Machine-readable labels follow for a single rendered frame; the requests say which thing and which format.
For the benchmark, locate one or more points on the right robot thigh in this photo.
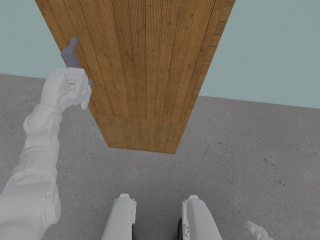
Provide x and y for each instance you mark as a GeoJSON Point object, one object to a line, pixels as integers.
{"type": "Point", "coordinates": [197, 216]}

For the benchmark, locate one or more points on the robot left upper arm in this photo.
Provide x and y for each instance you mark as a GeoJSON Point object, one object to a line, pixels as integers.
{"type": "Point", "coordinates": [27, 210]}

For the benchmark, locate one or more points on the robot right hand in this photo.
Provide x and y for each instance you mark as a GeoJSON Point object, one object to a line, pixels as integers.
{"type": "Point", "coordinates": [258, 231]}

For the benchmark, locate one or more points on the robot left hand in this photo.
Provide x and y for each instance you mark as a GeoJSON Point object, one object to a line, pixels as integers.
{"type": "Point", "coordinates": [59, 93]}

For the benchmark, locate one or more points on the left robot shin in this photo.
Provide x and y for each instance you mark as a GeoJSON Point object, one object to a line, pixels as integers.
{"type": "Point", "coordinates": [123, 195]}

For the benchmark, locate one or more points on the cupboard door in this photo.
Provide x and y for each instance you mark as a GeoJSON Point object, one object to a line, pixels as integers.
{"type": "Point", "coordinates": [144, 56]}

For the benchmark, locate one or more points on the handle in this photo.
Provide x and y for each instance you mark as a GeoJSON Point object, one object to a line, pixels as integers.
{"type": "Point", "coordinates": [70, 59]}

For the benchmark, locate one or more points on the robot left forearm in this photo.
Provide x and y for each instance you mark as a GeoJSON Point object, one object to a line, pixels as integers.
{"type": "Point", "coordinates": [39, 156]}

